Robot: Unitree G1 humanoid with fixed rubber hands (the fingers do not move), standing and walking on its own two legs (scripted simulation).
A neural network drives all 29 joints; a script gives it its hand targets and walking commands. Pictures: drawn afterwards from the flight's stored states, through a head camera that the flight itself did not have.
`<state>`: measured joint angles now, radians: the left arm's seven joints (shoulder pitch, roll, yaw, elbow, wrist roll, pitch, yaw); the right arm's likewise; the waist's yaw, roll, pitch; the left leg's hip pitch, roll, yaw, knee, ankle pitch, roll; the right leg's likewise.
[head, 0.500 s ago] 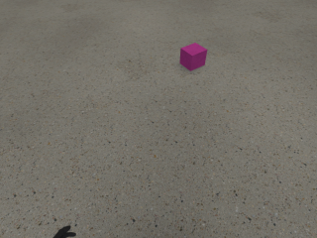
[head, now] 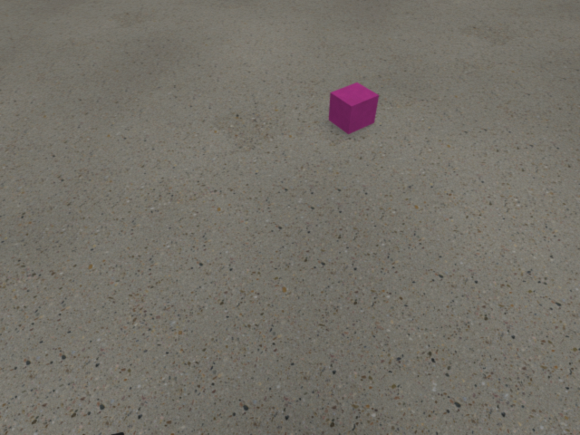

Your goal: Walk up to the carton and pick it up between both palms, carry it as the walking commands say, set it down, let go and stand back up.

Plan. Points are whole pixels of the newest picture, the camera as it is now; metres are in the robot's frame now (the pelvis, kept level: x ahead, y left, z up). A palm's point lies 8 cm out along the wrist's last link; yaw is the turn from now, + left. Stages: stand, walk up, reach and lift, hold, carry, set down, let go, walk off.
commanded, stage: stand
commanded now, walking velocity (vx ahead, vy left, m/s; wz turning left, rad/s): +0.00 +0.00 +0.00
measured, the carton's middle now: (352, 108) +2.01 -0.29 -0.69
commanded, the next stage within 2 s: walk up in 0.34 s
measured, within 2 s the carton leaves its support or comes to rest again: neither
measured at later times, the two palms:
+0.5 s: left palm out of the picture +0.10 +0.30 -0.11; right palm out of the picture +0.09 -0.30 -0.11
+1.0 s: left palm (145, 384) +0.22 +0.25 -0.08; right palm out of the picture +0.19 -0.43 -0.11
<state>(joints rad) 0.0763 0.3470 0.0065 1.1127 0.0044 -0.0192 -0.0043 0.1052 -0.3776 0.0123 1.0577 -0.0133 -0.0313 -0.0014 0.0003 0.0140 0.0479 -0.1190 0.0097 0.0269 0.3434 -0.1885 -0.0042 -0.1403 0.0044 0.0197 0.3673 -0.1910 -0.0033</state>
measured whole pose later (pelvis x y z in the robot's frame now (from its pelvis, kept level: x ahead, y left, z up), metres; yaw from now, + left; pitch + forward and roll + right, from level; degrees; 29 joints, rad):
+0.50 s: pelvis +0.01 +0.00 +0.00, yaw +0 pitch -2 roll +0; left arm 0.06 0.36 0.01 1.11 0.01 -0.01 0.00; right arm 0.11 -0.37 0.00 1.07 -0.02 -0.02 0.00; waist 0.01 0.01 0.05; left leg -0.11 0.00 0.02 0.33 -0.19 0.00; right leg -0.13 0.00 0.02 0.36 -0.19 0.00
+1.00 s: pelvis +0.12 -0.09 -0.02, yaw -7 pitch -1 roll -1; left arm 0.26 0.44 0.07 0.91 0.00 -0.09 -0.08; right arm 0.23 -0.51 -0.08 0.87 -0.02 -0.05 0.08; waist 0.04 0.08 0.01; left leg -0.47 0.07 -0.01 1.05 -0.34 0.04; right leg -0.28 0.02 -0.07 0.60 -0.30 -0.05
